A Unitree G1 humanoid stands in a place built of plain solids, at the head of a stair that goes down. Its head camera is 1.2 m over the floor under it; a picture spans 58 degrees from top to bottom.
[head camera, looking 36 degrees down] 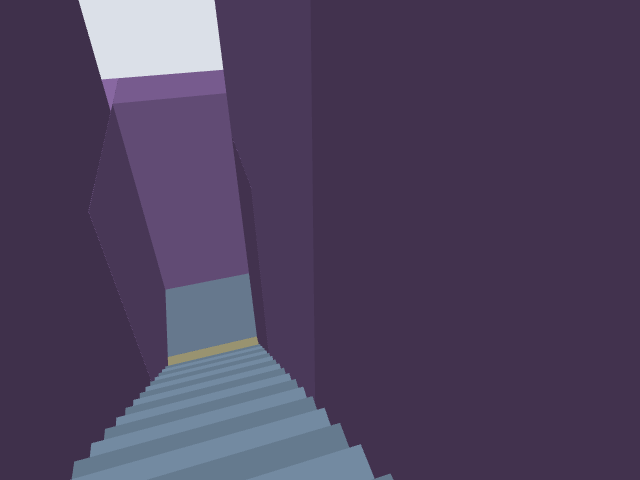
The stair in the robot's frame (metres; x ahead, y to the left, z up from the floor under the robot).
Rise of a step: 0.21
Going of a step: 0.23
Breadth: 1.30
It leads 17 degrees to the left of straight ahead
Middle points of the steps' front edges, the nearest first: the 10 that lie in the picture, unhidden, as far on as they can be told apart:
0.92 0.53 -0.64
1.13 0.60 -0.85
1.35 0.66 -1.06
1.56 0.73 -1.28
1.78 0.80 -1.49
1.99 0.87 -1.71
2.21 0.94 -1.92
2.42 1.00 -2.13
2.64 1.07 -2.35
2.85 1.14 -2.56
